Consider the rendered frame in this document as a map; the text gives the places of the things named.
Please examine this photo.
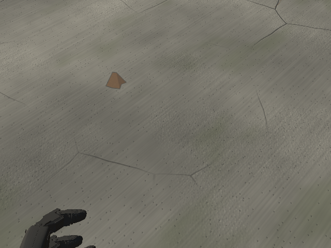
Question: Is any left robot hand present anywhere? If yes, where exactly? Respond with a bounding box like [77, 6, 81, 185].
[20, 208, 96, 248]

